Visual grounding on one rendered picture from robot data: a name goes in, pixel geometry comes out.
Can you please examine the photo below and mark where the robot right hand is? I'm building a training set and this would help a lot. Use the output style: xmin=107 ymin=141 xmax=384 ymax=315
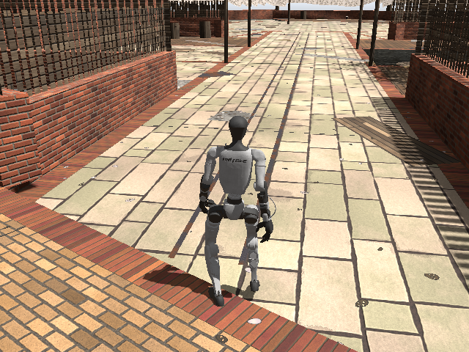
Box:
xmin=256 ymin=220 xmax=273 ymax=243

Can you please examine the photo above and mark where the robot left forearm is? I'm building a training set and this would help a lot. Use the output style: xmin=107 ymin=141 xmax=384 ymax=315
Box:
xmin=199 ymin=175 xmax=210 ymax=202

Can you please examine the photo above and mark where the robot left upper arm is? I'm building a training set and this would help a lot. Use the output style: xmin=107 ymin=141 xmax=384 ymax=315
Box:
xmin=202 ymin=146 xmax=222 ymax=185

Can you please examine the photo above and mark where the robot right upper arm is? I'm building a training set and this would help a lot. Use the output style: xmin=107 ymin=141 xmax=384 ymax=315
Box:
xmin=251 ymin=148 xmax=266 ymax=191

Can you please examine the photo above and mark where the robot right forearm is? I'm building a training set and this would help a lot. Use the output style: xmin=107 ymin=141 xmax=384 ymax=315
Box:
xmin=257 ymin=181 xmax=272 ymax=221

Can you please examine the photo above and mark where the robot left hand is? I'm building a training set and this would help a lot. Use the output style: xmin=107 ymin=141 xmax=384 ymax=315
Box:
xmin=199 ymin=199 xmax=216 ymax=214

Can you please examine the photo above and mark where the robot right shin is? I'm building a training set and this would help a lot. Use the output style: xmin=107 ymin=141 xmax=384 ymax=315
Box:
xmin=248 ymin=238 xmax=259 ymax=282

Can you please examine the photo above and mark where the robot torso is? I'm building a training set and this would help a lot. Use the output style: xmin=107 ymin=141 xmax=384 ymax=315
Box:
xmin=219 ymin=144 xmax=253 ymax=220

